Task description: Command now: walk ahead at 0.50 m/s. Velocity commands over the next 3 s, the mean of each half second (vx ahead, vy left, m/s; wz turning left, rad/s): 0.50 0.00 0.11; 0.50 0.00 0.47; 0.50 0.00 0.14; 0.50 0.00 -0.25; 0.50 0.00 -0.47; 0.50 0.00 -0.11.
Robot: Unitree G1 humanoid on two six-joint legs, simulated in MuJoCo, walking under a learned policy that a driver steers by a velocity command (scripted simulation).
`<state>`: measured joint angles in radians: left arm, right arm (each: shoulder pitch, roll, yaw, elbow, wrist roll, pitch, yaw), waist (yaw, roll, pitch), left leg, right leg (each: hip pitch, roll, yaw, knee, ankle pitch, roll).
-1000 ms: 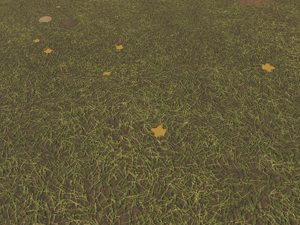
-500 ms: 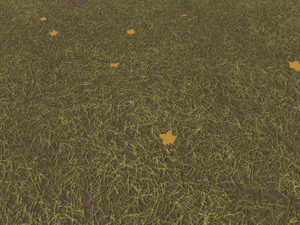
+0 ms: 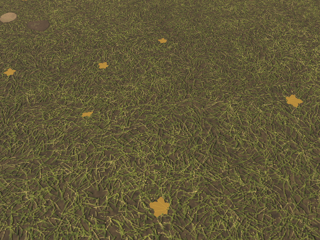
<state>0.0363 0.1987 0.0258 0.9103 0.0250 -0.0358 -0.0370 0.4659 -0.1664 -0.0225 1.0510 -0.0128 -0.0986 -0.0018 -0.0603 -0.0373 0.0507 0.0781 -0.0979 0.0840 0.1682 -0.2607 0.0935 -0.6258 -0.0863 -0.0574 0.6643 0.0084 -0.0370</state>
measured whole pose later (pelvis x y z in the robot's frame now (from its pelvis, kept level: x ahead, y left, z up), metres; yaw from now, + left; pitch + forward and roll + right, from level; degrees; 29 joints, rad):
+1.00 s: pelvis +0.55 +0.06 +0.00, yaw +21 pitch +1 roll +0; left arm 0.09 0.24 0.04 0.80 0.04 -0.02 -0.02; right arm 0.38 -0.24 -0.07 0.92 0.00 -0.06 0.00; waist -0.05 -0.04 0.04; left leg -0.08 -0.15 -0.06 0.28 -0.21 0.14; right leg -0.68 -0.13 0.03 0.89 -0.12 0.04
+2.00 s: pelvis +1.02 +0.25 +0.01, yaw +14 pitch -1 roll +0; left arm 0.31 0.30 0.08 0.88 0.02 0.03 -0.04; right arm 0.33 -0.24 -0.05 0.85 -0.02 -0.08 0.00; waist -0.01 -0.04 0.02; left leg -0.12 -0.03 0.15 0.33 -0.20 0.08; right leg -0.53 -0.05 0.04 1.09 -0.25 -0.05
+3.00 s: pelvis +1.56 +0.28 -0.19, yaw -2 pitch -1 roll -1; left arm 0.36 0.25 0.06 1.00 0.02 -0.04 -0.01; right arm 0.17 -0.21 -0.05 0.88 -0.03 -0.06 0.01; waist 0.02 -0.04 0.03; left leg -0.35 0.01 0.08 0.59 -0.23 0.06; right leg -0.29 0.04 -0.01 1.05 -0.44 -0.09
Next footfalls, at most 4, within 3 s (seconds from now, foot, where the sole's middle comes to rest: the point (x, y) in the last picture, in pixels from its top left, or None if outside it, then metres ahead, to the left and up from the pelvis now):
0.12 right None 0.25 -0.10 -0.78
0.68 left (133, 226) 0.53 0.09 -0.78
1.24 right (141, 153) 0.88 0.05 -0.78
1.78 left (86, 130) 1.03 0.33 -0.78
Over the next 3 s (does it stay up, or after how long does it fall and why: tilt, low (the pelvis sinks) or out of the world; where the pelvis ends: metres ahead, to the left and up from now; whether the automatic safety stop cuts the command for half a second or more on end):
stays up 1.56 0.28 -0.19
